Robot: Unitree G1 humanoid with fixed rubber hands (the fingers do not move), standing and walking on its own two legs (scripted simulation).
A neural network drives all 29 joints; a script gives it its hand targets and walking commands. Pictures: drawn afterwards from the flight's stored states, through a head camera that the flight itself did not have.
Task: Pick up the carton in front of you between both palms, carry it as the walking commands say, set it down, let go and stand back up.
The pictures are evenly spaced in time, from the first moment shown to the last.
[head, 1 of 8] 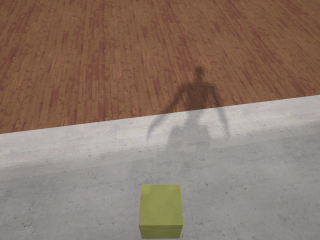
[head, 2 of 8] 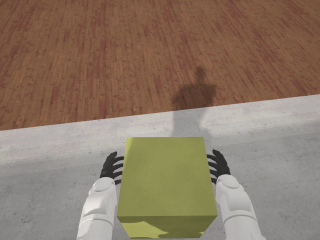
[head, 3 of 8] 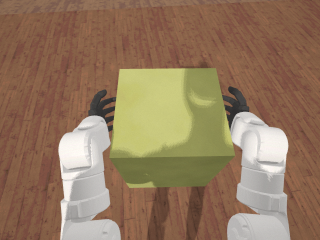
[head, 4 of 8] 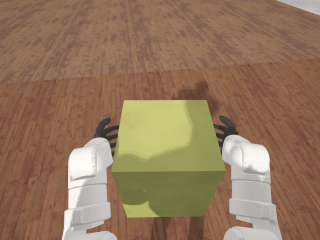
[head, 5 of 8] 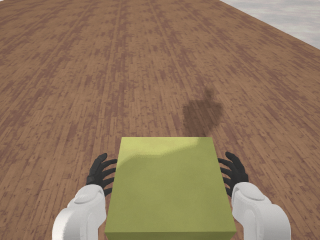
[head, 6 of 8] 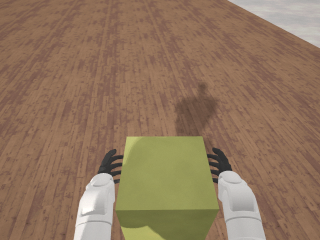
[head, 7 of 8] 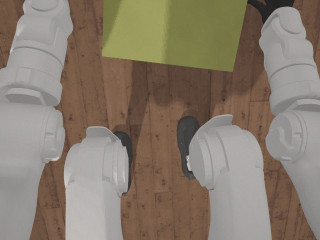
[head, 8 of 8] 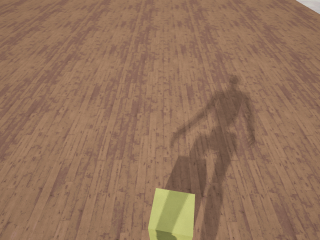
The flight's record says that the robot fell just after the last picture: no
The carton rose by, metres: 1.20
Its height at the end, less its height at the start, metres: +0.46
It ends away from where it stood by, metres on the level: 5.76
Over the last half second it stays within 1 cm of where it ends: yes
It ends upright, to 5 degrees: yes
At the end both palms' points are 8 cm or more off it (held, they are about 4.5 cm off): yes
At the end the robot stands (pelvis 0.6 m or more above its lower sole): yes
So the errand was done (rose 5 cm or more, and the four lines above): yes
